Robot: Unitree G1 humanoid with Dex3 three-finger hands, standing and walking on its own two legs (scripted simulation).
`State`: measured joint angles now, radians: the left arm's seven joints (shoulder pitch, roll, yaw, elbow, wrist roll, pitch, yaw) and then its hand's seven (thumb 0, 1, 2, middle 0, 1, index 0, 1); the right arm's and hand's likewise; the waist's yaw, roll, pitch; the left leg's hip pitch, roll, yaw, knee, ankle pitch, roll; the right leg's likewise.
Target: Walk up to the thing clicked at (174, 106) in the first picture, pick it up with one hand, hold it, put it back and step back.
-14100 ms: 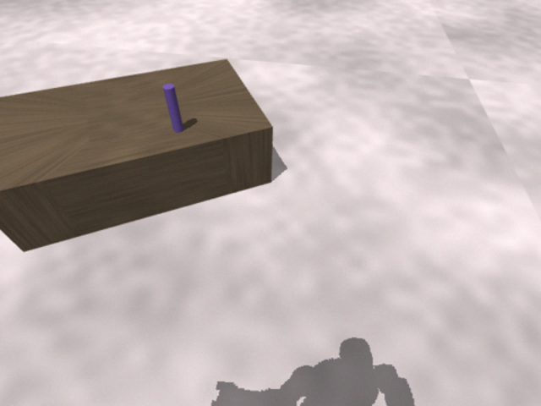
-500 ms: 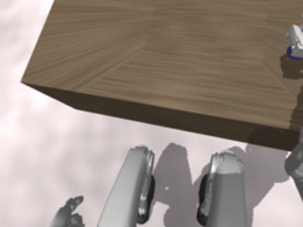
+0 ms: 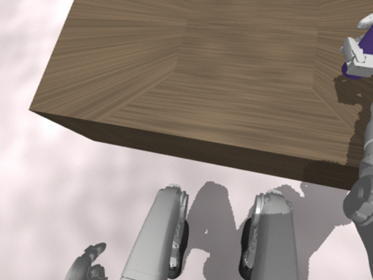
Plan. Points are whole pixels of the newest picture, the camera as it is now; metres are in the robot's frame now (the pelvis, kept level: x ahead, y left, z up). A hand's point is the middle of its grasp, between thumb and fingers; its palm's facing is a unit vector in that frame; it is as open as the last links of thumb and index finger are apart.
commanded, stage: settle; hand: right
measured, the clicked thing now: out of the picture +0.53 -0.28 +0.07
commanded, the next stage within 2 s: lift in 0.10 s
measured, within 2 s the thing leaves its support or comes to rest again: neither
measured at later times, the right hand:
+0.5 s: hand (371, 46) +0.52 -0.26 +0.05, palm faces +0.18 +0.98 -0.01, open 6.0 cm
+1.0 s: hand out of the picture +0.44 -0.25 +0.16, palm faces +0.20 +0.98 +0.00, open 6.0 cm
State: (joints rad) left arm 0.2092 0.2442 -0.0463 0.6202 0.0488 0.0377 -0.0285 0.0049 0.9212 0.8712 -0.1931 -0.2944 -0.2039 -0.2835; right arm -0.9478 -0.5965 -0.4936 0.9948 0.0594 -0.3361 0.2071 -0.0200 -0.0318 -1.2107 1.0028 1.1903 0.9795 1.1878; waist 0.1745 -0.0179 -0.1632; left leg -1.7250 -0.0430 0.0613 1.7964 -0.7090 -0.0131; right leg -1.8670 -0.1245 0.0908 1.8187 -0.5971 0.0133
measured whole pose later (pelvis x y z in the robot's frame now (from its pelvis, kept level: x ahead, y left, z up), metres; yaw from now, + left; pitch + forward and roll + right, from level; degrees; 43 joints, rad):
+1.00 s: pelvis +0.03 -0.01 +0.13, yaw -4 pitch +25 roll +5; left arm 0.22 0.23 0.01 0.64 0.00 0.00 0.01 0.01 0.89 0.89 -0.19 -0.29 -0.20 -0.29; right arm -0.49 -0.34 -0.34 0.63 0.15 -0.31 0.15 -0.02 -0.03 -1.21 1.01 1.18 0.99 1.18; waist 0.09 -0.02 -0.16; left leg -1.16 -0.02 0.05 1.33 -0.61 -0.02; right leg -1.30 -0.10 0.05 1.38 -0.52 0.01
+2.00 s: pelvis +0.06 +0.00 +0.21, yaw -6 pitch +12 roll +2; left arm 0.23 0.22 0.01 0.66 0.00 -0.02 0.04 0.01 0.91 0.88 -0.19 -0.29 -0.20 -0.28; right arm -0.18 -0.20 -0.19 0.45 0.18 -0.37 0.11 -0.02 -0.03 -1.21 1.01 1.18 0.99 1.18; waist 0.03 -0.01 -0.08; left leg -0.64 0.00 0.02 0.92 -0.49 -0.01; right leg -0.75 -0.08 -0.01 0.94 -0.40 0.02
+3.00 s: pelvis +0.06 -0.01 +0.23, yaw -6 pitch +9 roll +1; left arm 0.22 0.22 0.01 0.66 -0.01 -0.02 0.04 0.01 0.91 0.89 -0.19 -0.30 -0.20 -0.29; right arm -0.12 -0.18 -0.15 0.39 0.18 -0.34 0.10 -0.02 -0.03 -1.21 1.01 1.18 0.99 1.18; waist 0.02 0.00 -0.07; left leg -0.53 0.01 0.02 0.83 -0.46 -0.02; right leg -0.64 -0.07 -0.02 0.85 -0.38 0.02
